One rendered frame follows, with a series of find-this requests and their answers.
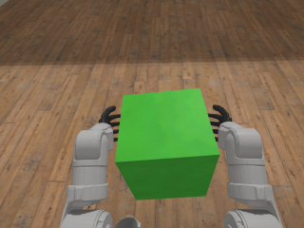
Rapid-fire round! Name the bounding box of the right robot hand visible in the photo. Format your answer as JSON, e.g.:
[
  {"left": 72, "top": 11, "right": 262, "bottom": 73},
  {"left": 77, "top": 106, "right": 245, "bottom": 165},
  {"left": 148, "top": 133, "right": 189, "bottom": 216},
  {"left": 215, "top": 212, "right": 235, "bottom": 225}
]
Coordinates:
[{"left": 208, "top": 104, "right": 232, "bottom": 142}]

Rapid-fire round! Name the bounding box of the carton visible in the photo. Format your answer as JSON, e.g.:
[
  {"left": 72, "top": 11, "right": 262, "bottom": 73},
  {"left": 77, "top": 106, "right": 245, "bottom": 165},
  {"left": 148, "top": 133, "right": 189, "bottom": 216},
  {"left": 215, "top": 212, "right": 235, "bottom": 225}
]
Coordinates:
[{"left": 115, "top": 88, "right": 220, "bottom": 200}]

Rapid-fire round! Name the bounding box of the right robot forearm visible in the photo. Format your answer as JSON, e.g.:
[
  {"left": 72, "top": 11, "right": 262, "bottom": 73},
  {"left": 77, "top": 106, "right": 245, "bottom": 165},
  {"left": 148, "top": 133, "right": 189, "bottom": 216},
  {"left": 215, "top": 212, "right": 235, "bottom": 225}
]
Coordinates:
[{"left": 218, "top": 122, "right": 283, "bottom": 228}]

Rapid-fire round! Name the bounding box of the robot left thigh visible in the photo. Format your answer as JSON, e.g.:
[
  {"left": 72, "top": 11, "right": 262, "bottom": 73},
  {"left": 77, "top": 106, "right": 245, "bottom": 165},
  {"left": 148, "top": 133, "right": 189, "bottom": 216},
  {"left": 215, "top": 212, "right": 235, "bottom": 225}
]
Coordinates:
[{"left": 114, "top": 218, "right": 142, "bottom": 228}]

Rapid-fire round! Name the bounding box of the robot right upper arm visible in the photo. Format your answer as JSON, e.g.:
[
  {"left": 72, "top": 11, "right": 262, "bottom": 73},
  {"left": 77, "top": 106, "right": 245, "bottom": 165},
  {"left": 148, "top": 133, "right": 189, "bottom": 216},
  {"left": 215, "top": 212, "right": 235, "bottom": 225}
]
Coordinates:
[{"left": 224, "top": 209, "right": 282, "bottom": 228}]

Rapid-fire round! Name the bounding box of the left robot forearm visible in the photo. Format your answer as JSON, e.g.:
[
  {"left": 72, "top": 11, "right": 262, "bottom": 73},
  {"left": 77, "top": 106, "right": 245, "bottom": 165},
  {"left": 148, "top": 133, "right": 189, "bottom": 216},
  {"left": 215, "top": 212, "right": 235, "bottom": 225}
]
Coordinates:
[{"left": 59, "top": 123, "right": 114, "bottom": 228}]

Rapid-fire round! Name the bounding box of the robot left upper arm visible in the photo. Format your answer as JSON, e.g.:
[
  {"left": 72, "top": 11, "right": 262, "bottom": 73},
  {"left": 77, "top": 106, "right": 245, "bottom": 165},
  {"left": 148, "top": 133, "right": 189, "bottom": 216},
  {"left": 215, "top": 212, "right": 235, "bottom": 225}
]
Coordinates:
[{"left": 61, "top": 209, "right": 113, "bottom": 228}]

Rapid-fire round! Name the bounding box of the left robot hand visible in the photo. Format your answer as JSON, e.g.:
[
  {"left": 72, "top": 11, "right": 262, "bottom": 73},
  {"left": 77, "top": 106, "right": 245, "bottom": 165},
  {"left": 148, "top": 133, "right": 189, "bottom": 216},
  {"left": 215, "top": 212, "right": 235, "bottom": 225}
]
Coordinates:
[{"left": 99, "top": 105, "right": 121, "bottom": 142}]

